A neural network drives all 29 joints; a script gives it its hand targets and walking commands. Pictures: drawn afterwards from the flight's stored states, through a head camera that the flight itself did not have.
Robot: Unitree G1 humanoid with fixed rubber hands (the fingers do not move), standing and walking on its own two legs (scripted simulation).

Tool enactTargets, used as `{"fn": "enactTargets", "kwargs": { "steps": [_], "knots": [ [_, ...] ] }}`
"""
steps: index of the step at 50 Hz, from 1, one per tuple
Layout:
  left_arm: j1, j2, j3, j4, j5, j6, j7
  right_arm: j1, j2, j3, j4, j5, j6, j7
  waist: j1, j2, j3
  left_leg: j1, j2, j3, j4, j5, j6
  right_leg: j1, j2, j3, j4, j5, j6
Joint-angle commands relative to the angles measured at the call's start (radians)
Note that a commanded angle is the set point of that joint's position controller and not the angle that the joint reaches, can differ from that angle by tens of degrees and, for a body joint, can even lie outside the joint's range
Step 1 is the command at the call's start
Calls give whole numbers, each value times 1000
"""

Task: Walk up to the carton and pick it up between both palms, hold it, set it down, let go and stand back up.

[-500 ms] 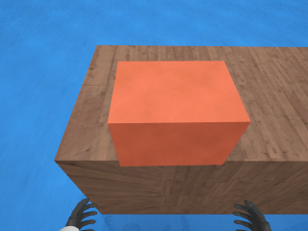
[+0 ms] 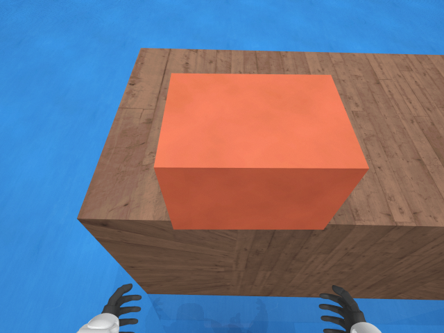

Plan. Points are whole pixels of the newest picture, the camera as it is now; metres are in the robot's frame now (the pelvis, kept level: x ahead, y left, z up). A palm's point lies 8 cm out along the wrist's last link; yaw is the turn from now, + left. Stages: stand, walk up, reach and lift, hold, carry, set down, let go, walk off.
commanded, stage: set down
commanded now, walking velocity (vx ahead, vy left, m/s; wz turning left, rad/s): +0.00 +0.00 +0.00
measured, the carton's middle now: (250, 154) +0.44 -0.03 +0.04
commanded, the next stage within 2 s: let go in 0.50 s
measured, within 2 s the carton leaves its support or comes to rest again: neither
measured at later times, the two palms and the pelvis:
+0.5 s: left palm (116, 328) +0.15 +0.22 -0.13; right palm out of the picture +0.15 -0.20 -0.14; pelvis -0.01 +0.00 -0.01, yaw +1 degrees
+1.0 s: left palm (106, 322) +0.16 +0.23 -0.09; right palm (358, 324) +0.16 -0.22 -0.09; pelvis -0.01 +0.00 +0.00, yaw +1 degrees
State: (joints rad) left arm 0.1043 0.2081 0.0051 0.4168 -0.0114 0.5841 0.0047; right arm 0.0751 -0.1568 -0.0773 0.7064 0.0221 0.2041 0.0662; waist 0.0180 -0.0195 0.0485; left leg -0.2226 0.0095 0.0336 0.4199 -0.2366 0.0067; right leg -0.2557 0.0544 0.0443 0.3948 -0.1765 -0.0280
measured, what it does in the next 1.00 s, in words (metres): stands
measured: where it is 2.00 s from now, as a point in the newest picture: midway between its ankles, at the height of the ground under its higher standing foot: outside the picture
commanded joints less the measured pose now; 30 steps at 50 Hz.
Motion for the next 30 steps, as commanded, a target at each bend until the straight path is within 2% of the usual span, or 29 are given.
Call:
{"fn": "enactTargets", "kwargs": {
  "steps": [1,22,23,26,30],
  "knots": [
    [-118,93,39,-104,19,-8,2,-97,-112,-34,-75,-10,-29,-11,-4,18,-193,9,35,12,-28,198,-30,111,-66,14,-19,173,-5],
    [-312,44,82,94,113,89,-1,-259,-65,-31,146,-34,-18,-55,-19,31,-252,-85,59,-13,67,115,-25,19,-88,-2,69,87,-31],
    [-295,55,92,79,90,99,-3,-263,-73,-30,165,-41,1,-61,-29,-2,-254,-45,48,-13,58,105,-15,39,-76,9,56,102,-29],
    [-278,65,93,21,87,126,1,-254,-90,-39,113,-29,32,-73,-22,5,-274,-30,47,-14,43,143,-10,82,-70,11,57,152,-28],
    [-173,96,76,-125,79,90,5,-167,-125,-34,-48,-3,14,-67,-10,22,-317,16,41,-6,33,278,-9,156,-53,18,56,284,-25]
  ]
}}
